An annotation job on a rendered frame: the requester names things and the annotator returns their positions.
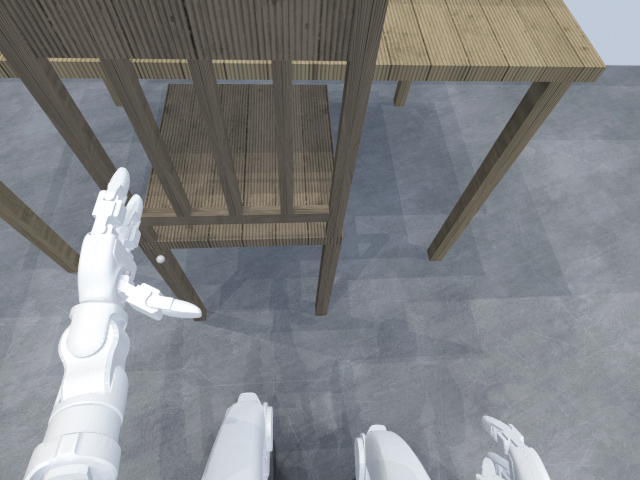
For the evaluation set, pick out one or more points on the chair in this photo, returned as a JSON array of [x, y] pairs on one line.
[[233, 165]]

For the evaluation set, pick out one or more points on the left robot hand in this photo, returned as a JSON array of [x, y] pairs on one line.
[[106, 253]]

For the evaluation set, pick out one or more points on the robot left forearm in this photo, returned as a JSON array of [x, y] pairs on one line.
[[81, 441]]

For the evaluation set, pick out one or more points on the robot right thigh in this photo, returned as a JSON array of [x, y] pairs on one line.
[[383, 455]]

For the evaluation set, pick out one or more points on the right robot hand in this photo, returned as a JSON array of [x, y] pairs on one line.
[[523, 462]]

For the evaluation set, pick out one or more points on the table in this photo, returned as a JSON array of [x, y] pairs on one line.
[[535, 41]]

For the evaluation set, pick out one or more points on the robot thigh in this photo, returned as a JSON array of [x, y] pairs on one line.
[[383, 455], [244, 438]]

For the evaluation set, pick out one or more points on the robot left thigh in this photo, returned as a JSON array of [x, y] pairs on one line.
[[244, 438]]

